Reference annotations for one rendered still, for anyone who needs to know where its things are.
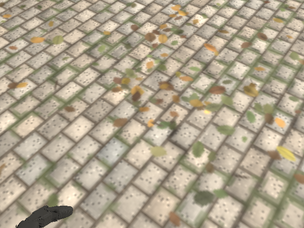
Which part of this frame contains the left robot hand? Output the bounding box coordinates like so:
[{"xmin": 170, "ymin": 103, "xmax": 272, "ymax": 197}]
[{"xmin": 15, "ymin": 205, "xmax": 73, "ymax": 228}]

